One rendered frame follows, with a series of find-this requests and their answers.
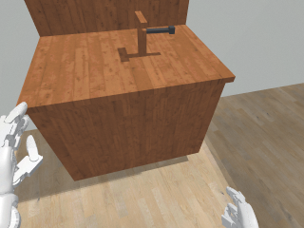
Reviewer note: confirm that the counter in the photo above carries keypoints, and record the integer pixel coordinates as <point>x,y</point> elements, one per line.
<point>108,96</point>

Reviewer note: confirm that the left robot hand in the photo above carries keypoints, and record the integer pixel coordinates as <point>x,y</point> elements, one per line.
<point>11,129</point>

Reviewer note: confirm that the right robot hand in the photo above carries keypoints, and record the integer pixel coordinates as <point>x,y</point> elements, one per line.
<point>243,216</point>

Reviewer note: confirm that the tap lever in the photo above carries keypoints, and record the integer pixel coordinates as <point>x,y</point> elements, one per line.
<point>170,30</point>

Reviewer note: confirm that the left robot forearm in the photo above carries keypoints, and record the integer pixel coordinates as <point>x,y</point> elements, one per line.
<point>9,216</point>

